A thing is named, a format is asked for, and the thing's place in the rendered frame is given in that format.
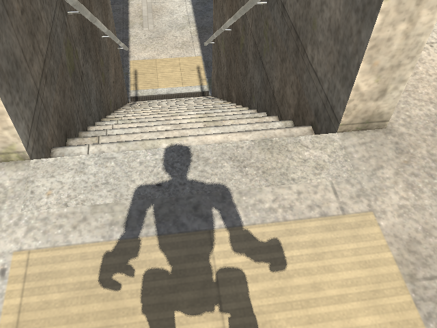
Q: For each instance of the stairs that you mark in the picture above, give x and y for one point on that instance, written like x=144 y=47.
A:
x=176 y=122

